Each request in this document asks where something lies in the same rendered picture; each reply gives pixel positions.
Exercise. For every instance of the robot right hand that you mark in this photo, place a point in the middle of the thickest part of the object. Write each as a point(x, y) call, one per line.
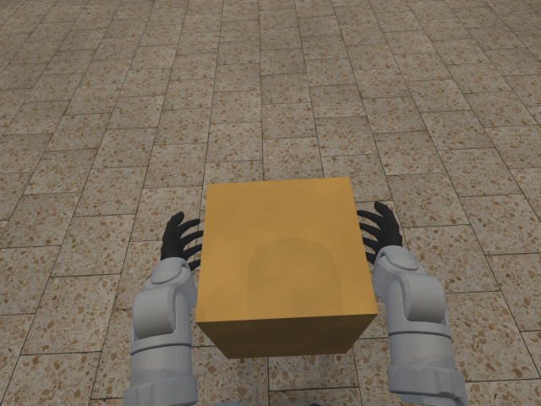
point(387, 233)

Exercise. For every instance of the left robot forearm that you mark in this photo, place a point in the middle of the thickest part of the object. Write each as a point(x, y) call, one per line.
point(160, 341)

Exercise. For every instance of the carton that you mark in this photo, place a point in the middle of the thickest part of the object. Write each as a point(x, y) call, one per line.
point(283, 269)

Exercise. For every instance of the right robot forearm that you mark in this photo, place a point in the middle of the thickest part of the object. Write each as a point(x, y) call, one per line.
point(422, 366)

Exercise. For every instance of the robot left hand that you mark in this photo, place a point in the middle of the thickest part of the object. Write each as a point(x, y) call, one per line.
point(173, 244)

